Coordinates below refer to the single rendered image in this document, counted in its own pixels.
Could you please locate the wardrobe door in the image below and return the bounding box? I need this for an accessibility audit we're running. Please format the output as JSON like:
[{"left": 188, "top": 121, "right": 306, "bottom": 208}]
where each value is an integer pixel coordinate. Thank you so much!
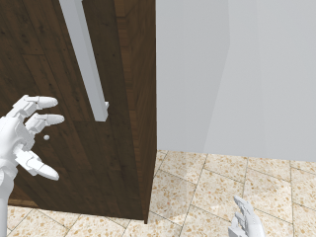
[
  {"left": 9, "top": 182, "right": 33, "bottom": 201},
  {"left": 0, "top": 0, "right": 143, "bottom": 221}
]

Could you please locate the handle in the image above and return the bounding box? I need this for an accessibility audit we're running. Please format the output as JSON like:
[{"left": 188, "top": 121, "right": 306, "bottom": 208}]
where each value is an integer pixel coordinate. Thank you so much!
[{"left": 59, "top": 0, "right": 109, "bottom": 121}]

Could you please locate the left robot forearm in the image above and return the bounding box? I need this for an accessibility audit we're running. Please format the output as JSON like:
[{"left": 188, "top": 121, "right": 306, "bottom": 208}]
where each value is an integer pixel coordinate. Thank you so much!
[{"left": 0, "top": 157, "right": 19, "bottom": 237}]

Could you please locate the right robot hand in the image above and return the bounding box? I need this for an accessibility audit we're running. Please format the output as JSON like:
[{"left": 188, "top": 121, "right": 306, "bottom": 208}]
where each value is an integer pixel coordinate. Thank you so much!
[{"left": 228, "top": 195, "right": 266, "bottom": 237}]

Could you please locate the left robot hand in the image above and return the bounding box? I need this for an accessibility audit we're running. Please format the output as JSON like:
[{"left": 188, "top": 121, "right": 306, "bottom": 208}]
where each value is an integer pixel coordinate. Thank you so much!
[{"left": 0, "top": 95, "right": 65, "bottom": 181}]

